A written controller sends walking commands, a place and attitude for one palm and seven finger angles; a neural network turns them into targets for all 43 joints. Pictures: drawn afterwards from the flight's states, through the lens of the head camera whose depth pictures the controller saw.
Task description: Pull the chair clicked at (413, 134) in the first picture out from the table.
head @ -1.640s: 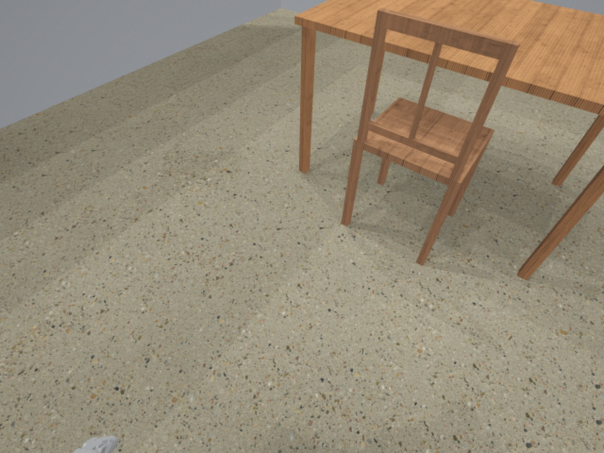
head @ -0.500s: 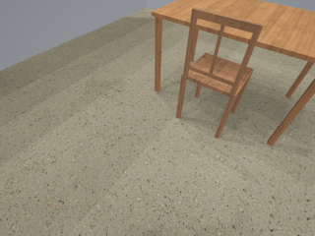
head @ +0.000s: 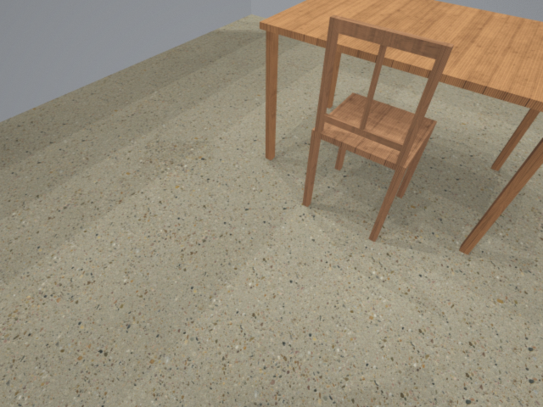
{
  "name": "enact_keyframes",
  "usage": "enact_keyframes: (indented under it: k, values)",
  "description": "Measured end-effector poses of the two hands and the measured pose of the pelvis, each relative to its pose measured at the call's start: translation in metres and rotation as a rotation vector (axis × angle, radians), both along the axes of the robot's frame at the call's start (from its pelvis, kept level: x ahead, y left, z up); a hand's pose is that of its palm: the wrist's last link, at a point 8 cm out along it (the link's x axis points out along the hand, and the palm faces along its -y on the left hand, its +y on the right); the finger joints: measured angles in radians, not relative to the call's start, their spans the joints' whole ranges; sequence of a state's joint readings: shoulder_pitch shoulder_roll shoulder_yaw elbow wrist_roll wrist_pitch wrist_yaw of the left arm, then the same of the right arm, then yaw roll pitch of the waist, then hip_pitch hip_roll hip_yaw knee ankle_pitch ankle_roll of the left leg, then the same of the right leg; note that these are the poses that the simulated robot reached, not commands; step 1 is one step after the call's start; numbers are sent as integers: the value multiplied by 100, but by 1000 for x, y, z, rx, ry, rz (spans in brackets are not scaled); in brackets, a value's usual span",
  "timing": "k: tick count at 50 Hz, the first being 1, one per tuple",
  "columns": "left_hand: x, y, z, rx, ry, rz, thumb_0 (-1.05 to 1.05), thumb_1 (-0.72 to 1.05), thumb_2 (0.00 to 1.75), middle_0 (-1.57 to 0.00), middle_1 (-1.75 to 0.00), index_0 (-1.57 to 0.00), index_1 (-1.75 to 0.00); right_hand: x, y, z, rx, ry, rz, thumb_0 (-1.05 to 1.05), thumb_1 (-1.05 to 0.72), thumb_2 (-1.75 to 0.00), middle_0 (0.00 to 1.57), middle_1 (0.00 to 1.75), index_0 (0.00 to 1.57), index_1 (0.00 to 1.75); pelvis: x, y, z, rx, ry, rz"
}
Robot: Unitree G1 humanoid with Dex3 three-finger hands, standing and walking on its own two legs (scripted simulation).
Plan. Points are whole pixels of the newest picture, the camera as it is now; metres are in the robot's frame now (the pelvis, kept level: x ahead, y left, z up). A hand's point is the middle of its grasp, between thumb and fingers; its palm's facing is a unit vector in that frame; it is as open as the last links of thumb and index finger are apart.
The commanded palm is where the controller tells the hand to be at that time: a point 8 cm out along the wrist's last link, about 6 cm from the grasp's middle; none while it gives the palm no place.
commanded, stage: walk to a spot facing it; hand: left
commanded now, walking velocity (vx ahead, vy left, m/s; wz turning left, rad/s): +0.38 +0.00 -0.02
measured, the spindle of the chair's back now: (372, 90) +1.10 -0.28 -0.08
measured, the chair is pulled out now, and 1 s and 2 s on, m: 0.00 0.00 0.00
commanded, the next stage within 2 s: turn to face it in 0.68 s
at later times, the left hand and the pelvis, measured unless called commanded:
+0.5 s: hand (178, 368) +0.22 +0.19 -0.19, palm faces -0.10 -0.98 -0.16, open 7.3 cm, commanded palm none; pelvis +0.15 +0.01 -0.01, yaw -4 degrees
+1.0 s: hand (199, 310) +0.35 +0.18 -0.20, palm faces -0.01 -0.99 -0.13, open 7.3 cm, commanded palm none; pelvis +0.34 +0.01 -0.02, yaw -6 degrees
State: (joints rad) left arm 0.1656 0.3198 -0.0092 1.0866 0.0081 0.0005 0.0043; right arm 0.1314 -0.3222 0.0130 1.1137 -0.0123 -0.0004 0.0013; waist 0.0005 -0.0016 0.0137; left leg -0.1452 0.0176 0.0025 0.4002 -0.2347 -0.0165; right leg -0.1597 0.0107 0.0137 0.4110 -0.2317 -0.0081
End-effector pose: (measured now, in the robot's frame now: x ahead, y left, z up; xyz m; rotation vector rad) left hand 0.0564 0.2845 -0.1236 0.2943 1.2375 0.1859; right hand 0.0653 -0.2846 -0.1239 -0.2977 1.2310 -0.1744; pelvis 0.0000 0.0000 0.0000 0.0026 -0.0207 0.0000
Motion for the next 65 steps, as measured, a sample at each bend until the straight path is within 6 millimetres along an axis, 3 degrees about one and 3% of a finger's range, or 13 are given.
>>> enact_keyframes:
  k: [10,14,21,27,30,32,37,41,45,48,54,60,65]
  values:
    - [-31,-19,-38,-146,142,84,1,90,90,-20,-30,-20,-30,-19,55,-18,61,94,-62,0,-91,-90,20,30,20,30,45,24,-13,-13,10,-8]
    - [-17,-24,-38,-173,222,58,1,90,90,-20,-30,-20,-30,-41,83,-16,90,141,-147,0,-91,-90,20,30,20,30,68,29,-9,-10,15,-32]
    - [86,-35,-33,-178,138,-5,2,92,90,-20,-30,-20,-30,-86,122,-4,159,377,-277,0,-91,-90,20,30,21,30,115,23,-5,-13,20,-59]
    - [209,-56,-36,-149,-2,-95,2,93,90,-20,-30,-20,-30,-81,125,-8,212,525,-362,0,-91,-90,20,30,21,30,170,1,-19,-17,11,-82]
    - [255,-68,-41,-130,-106,-97,1,92,90,-20,-30,-20,-30,-53,108,-23,223,543,-364,0,-91,-90,20,30,21,30,199,-14,-33,-2,-1,-70]
    - [268,-73,-39,-132,-127,-78,1,92,90,-20,-30,-20,-30,-15,91,-31,208,489,-345,0,-91,-90,20,30,21,30,213,-19,-31,-12,-11,-62]
    - [275,-80,-31,-126,-76,-30,0,93,90,-20,-30,-20,-30,118,49,-35,150,214,-253,0,-91,-90,20,30,20,30,247,-22,-18,-30,-6,-42]
    - [277,-73,-29,-131,-28,-3,0,94,90,-20,-30,-20,-30,220,36,-23,127,15,-176,0,-92,-90,19,30,20,30,276,-19,-11,-36,3,-27]
    - [279,-67,-36,-162,23,31,0,93,90,-20,-30,-20,-30,298,36,-10,92,-103,-106,0,-93,-90,19,30,20,30,306,-8,-11,-40,0,-47]
    - [282,-60,-49,-187,86,50,0,92,90,-20,-30,-20,-30,337,45,-10,71,-164,-83,0,-93,-90,19,30,20,30,330,3,-19,-48,-1,-76]
    - [310,-54,-42,-175,163,11,1,91,90,-20,-30,-20,-30,351,62,-8,98,-151,-131,-1,-92,-90,20,30,20,30,353,5,-12,-15,1,-152]
    - [367,-62,-25,-130,122,-79,1,91,90,-20,-30,-20,-30,332,39,-16,104,-103,-251,-2,-94,-90,20,30,21,30,366,-5,-8,-2,11,-227]
    - [421,-80,-23,-68,16,-180,1,91,90,-20,-30,-20,-30,302,12,-44,130,-33,-343,-1,-92,-90,20,30,21,30,375,-26,-24,18,12,-280]
